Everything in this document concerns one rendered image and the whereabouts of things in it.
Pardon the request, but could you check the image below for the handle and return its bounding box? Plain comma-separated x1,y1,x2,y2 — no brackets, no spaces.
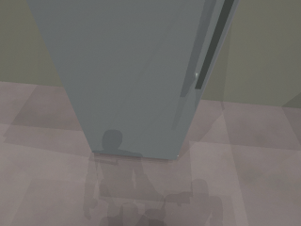
194,0,234,89

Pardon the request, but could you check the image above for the fridge door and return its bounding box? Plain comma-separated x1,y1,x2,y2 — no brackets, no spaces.
26,0,239,160

